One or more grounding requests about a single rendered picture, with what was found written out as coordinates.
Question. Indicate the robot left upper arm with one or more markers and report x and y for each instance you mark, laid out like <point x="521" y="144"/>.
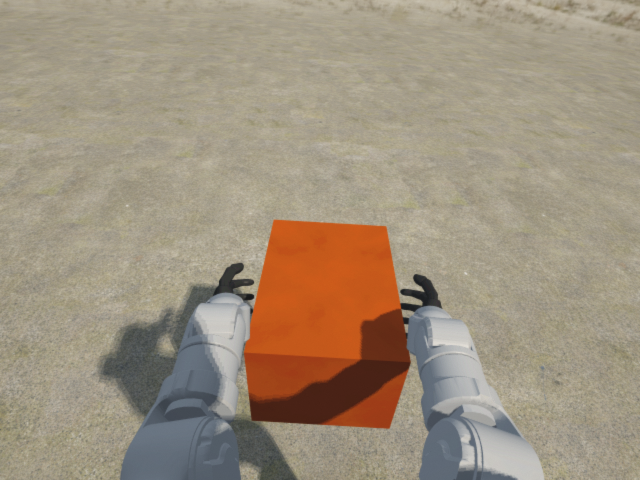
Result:
<point x="201" y="448"/>

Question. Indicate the robot right forearm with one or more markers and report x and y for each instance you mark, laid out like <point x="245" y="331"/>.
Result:
<point x="451" y="372"/>

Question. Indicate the robot right upper arm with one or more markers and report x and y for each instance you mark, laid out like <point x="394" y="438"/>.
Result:
<point x="458" y="448"/>

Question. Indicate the right robot hand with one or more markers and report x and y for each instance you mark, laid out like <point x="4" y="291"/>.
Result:
<point x="429" y="297"/>

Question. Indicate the left robot hand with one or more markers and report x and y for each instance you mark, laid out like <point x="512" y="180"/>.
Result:
<point x="226" y="284"/>

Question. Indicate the carton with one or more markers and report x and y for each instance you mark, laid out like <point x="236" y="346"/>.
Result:
<point x="327" y="338"/>

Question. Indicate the robot left forearm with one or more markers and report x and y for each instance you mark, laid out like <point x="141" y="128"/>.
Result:
<point x="203" y="381"/>

